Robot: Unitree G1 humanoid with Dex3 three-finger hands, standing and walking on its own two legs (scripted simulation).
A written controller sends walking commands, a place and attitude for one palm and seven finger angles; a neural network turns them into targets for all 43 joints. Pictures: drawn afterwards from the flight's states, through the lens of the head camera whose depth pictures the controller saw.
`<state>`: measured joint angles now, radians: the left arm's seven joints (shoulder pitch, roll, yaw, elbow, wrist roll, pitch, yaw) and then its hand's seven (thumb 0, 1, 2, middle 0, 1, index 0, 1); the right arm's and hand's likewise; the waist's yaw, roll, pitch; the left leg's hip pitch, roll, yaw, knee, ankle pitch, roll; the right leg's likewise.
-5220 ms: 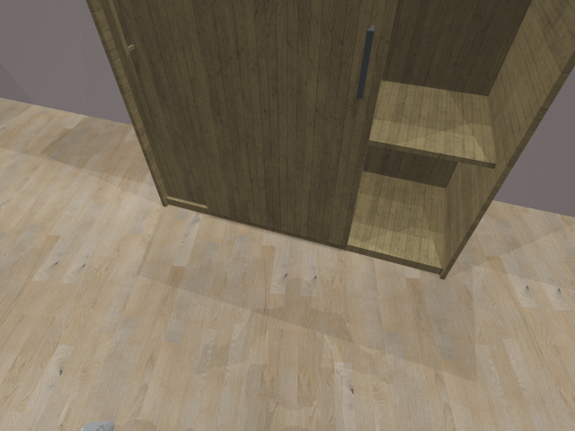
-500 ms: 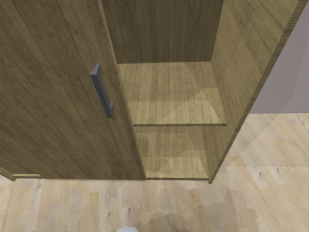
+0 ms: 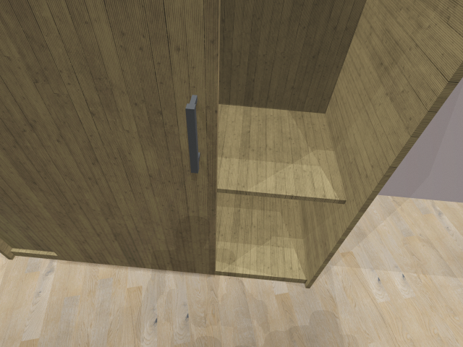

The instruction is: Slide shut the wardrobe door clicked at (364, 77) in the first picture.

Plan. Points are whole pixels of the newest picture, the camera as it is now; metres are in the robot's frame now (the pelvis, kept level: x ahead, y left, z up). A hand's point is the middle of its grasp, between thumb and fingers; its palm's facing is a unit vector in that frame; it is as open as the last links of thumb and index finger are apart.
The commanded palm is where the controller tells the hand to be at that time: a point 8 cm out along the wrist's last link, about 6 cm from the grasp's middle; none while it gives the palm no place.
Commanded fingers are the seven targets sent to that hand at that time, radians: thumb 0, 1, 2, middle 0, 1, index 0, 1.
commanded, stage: come to a stop and stand still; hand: left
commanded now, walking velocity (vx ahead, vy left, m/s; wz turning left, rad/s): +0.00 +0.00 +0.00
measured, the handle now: (194, 136) +0.50 +0.13 +0.08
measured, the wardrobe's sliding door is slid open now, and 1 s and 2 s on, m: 0.40 0.40 0.40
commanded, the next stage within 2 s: look again from close up in 0.46 s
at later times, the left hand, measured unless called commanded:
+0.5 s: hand out of the picture +0.00 +0.18 -0.17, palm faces +0.00 -0.98 -0.21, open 7.4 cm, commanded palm none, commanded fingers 0.00 0.90 0.90 -0.20 -0.30 -0.20 -0.30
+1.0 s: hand out of the picture +0.02 +0.18 -0.17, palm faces +0.01 -0.98 -0.21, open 7.4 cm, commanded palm none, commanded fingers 0.00 0.90 0.90 -0.20 -0.30 -0.20 -0.30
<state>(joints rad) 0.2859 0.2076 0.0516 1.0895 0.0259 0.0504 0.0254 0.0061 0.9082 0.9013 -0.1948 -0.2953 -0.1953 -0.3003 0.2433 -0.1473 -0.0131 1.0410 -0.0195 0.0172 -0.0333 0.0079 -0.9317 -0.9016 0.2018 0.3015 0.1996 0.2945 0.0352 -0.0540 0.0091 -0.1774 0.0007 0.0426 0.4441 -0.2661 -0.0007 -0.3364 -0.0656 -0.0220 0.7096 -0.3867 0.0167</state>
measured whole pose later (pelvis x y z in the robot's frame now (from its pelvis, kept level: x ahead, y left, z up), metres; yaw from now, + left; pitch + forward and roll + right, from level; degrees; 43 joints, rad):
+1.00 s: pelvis +0.01 +0.00 +0.00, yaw -1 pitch -1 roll +1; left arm 0.26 0.16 -0.01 1.11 0.01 -0.02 0.03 0.01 0.91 0.90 -0.20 -0.30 -0.20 -0.30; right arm 0.26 -0.17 0.02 1.12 -0.01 -0.03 -0.03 0.01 -0.91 -0.90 0.20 0.30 0.20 0.29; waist 0.00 0.01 0.02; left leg -0.15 0.01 0.05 0.44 -0.28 -0.01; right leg -0.20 -0.02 -0.05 0.50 -0.28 -0.02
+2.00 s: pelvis -0.04 +0.00 -0.07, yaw +3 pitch +9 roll -3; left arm 0.32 0.27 0.19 0.01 -0.28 -0.36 -0.35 0.01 0.33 0.66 -0.23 -0.66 -0.24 -0.67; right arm 0.20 -0.20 0.05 0.56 0.03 -0.24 -0.06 0.01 -0.90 -0.90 0.20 0.30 0.20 0.30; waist 0.03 0.02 -0.08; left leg -0.75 0.04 -0.06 1.07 -0.48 -0.02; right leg -0.71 -0.01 -0.14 1.00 -0.46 -0.04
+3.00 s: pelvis -0.01 +0.01 -0.01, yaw +2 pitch +3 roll -1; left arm -0.01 0.43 0.45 0.27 -0.35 -0.09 -0.48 -0.01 -0.50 0.30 -0.30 -1.19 -0.30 -1.20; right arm 0.26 -0.28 0.06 0.63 0.06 -0.27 -0.11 0.02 -0.90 -0.90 0.21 0.30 0.20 0.30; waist 0.02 0.04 -0.05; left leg -0.36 0.02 -0.01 0.66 -0.36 0.00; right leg -0.34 -0.01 -0.10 0.61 -0.32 -0.01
